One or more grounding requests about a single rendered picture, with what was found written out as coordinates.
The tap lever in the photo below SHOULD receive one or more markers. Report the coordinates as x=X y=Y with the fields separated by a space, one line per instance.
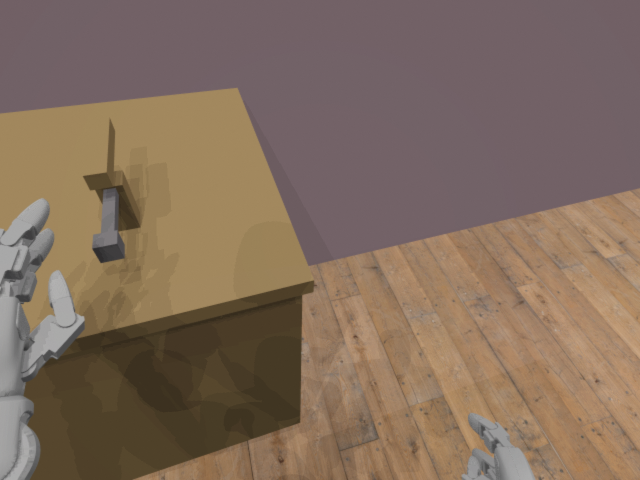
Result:
x=108 y=245

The counter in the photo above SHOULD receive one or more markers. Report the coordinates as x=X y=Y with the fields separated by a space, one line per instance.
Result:
x=192 y=342

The robot right hand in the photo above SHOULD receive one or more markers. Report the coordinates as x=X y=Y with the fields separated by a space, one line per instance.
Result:
x=509 y=463

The robot left hand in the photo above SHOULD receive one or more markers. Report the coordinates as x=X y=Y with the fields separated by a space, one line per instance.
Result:
x=23 y=248

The left robot forearm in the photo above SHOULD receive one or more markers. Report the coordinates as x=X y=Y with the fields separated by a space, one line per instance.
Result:
x=19 y=445

